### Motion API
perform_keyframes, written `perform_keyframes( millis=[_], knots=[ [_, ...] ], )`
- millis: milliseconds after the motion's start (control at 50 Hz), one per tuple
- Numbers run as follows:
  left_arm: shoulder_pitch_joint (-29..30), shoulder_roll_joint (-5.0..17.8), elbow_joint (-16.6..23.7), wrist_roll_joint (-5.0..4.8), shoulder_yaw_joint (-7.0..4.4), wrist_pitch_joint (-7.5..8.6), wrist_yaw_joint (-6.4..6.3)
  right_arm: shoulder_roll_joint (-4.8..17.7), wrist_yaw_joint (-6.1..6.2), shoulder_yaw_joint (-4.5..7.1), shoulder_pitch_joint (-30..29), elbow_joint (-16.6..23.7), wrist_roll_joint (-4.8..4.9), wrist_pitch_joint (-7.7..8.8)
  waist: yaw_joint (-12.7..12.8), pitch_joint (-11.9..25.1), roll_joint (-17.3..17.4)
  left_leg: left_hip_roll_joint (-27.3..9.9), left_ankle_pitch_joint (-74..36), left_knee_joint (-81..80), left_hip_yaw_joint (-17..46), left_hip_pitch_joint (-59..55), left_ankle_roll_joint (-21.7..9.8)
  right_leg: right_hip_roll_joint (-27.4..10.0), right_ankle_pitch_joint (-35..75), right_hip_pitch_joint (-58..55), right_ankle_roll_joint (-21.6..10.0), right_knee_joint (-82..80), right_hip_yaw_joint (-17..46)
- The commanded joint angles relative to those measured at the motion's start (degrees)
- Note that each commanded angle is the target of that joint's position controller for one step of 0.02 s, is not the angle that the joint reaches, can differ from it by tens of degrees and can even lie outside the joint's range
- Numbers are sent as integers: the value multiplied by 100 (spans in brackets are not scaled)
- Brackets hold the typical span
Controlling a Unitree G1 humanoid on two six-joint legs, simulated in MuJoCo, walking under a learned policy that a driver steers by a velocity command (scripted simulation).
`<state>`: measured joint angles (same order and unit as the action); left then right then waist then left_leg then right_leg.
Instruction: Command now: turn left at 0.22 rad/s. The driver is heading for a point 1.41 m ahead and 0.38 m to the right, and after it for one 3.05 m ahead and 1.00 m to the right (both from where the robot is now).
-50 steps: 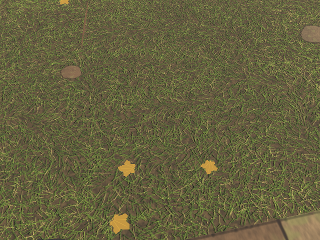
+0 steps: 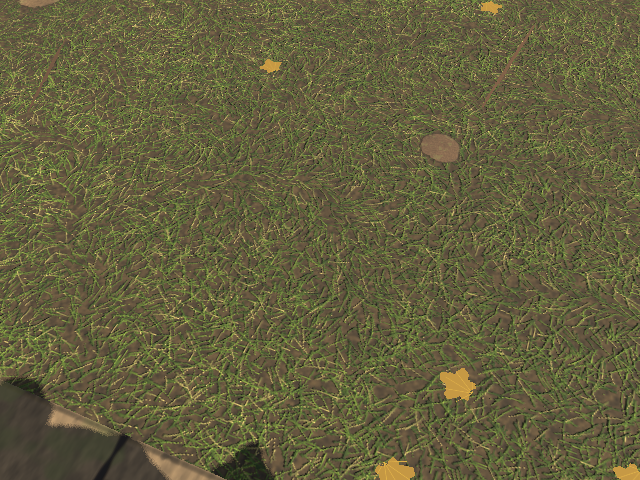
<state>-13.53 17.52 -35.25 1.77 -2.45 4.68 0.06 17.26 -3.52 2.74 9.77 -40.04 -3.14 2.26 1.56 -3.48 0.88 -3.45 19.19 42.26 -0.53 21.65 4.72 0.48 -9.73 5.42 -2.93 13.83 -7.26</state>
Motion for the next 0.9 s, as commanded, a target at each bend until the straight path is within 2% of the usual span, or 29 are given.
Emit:
perform_keyframes(
  millis=[20,40,80,100,120,140,160,180,220,240,320,460,480,500,520,540,580,600,620,660,680,700,720,740,760,800,820,860,900],
  knots=[
    [48,1016,282,16,-377,-24,153,478,2,85,274,192,74,98,-105,528,-597,12,-504,-930,-120,-80,-187,-1713,3058,-665,-1239,319,1020],
    [341,938,301,-7,-336,-52,204,479,-13,80,324,152,158,144,-269,576,-499,62,-1051,-1422,-156,-538,-280,-1606,2660,-340,-1092,520,952],
    [517,385,171,-93,-87,-110,349,405,-87,34,249,186,391,235,-455,831,-347,122,-2528,-2309,-76,-1815,-572,-1058,1591,512,-392,892,709],
    [-234,61,113,-108,-9,-142,398,691,-60,15,90,414,546,283,-35,1445,222,-712,-4186,-2032,766,-2502,-1314,-617,399,618,241,1199,298],
    [-789,277,-9,-48,-85,-87,306,939,-61,91,-263,541,543,274,272,1202,497,-1089,-4120,-1785,1373,-2272,-1932,-398,-491,921,512,1135,293],
    [-320,688,44,-52,-212,-66,188,1073,-72,193,-185,465,371,233,31,921,243,-958,-3367,-1761,1287,-1788,-1805,-363,-460,791,573,1210,268],
    [93,843,190,-59,-267,-60,101,1177,-65,270,-99,432,280,227,-69,816,218,-730,-2719,-1826,1122,-1408,-1578,-325,-343,743,439,1357,150],
    [109,811,190,-70,-248,-51,58,1036,-52,246,-150,468,300,225,-69,839,228,-626,-2439,-1834,1077,-1349,-1461,-381,-214,730,336,1345,196],
    [59,525,133,-142,-111,-45,70,667,-73,121,-217,515,388,228,-30,708,200,-494,-2110,-1807,994,-1139,-1229,-504,-72,633,279,1161,311],
    [55,484,122,-172,-86,-39,103,641,-85,109,-221,526,400,232,-31,700,189,-372,-1962,-1763,889,-1046,-1105,-544,90,525,247,1128,328],
    [107,596,55,-140,-90,-37,260,733,-87,155,-138,526,347,219,-120,682,103,-98,-2005,-1565,619,-1087,-864,-586,334,559,236,1175,289],
    [197,587,-59,-129,-77,-16,306,761,-52,162,-190,520,345,221,-140,622,24,8,-1998,-1467,593,-1099,-819,-660,74,776,276,1246,247],
    [91,617,-113,-111,-93,-30,296,825,-23,193,-42,468,337,197,-162,587,33,17,-1321,-1584,613,-1108,-880,-640,-516,835,238,1203,218],
    [46,826,-124,-24,-182,-38,241,1122,59,326,188,427,250,170,-252,406,67,32,-15,-1703,677,-1085,-1111,-564,-1589,1098,74,1263,174],
    [105,843,-123,70,-210,-29,193,1218,146,385,348,400,155,170,-350,163,133,-72,1325,-1942,967,-1049,-1384,-576,-2293,1477,-124,1294,266],
    [198,728,-99,110,-184,-4,161,1134,232,362,441,411,91,203,-421,-7,292,-356,1948,-2280,1502,-1112,-1671,-578,-2478,1790,-282,1403,410],
    [198,392,-137,101,-87,107,106,788,348,227,528,373,147,304,-398,96,619,-1051,1923,-2862,2583,-1473,-2137,-330,-1676,1802,-321,1930,399],
    [134,322,-167,82,-65,170,90,661,373,162,379,369,204,309,-284,91,594,-1168,1749,-2905,2647,-1408,-2167,-232,-1460,1571,-350,1839,368],
    [-18,297,-230,73,-58,214,78,642,372,126,117,396,208,272,-112,66,442,-1070,1578,-2876,2371,-1056,-2070,-151,-1336,996,-402,1409,295],
    [-445,308,-391,75,-69,308,67,714,317,112,-299,432,73,166,192,86,253,-629,828,-2422,1527,-514,-1827,-114,-846,-75,-456,904,253],
    [-805,421,-513,95,-101,344,45,665,293,99,-333,466,11,152,290,260,-91,-233,385,-1726,1056,-20,-1551,-393,-744,-796,-646,886,701],
    [-1442,844,-692,136,-223,386,-18,517,214,67,-512,574,-67,161,504,337,-841,453,174,-175,337,1051,-1015,-1273,62,-1736,-1292,598,2147],
    [-1891,1003,-708,206,-268,388,-25,319,117,8,-493,533,-126,245,745,177,-1043,596,1034,1125,385,2273,-763,-2298,1077,-2296,-1939,9,3341],
    [-1938,798,-810,274,-216,362,0,258,134,23,-434,456,-39,331,635,-155,-707,414,1250,1887,753,2947,-782,-2604,1187,-2317,-1921,-139,3321],
    [-1765,552,-873,292,-146,341,29,305,181,44,-374,386,-61,368,495,-261,-567,238,1005,2325,725,3076,-762,-2421,1216,-2149,-1695,-109,2876],
    [-1207,242,-800,240,8,289,18,290,174,62,-230,260,-217,358,163,-154,-535,99,304,2175,435,2647,-756,-1859,1183,-1532,-1326,-309,2057],
    [-1035,248,-761,203,34,253,-12,173,145,37,-277,225,-205,318,69,-146,-522,63,-104,1704,257,2306,-708,-1610,1116,-1237,-1153,-485,1742],
    [-1164,359,-877,113,47,205,-43,-89,42,-46,-632,228,-57,222,162,-204,-516,122,-777,576,-125,1670,-532,-1283,930,-784,-968,-750,1233],
    [-1512,583,-1100,151,6,165,56,-253,-38,-137,-930,286,25,155,237,-284,-609,285,-873,-209,-336,1043,-524,-1276,1319,-389,-973,-711,1039]
  ],
)
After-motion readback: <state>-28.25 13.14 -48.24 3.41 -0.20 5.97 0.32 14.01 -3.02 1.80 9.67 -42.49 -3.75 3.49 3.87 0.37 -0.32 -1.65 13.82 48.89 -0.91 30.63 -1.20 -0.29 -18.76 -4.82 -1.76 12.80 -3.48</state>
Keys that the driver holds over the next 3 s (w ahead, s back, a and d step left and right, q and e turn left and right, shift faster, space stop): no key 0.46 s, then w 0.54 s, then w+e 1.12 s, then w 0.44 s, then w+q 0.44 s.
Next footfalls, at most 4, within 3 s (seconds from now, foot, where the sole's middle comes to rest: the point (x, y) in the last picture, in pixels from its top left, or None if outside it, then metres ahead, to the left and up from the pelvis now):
0.08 left None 0.06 0.14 -0.79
1.04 left None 0.31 0.15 -0.79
1.62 right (412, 426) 0.63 -0.16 -0.96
2.00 left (342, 329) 0.89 0.01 -0.96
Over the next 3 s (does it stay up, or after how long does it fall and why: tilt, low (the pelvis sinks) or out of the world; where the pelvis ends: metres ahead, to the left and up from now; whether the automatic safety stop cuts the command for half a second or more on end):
stays up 1.10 -0.34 -0.19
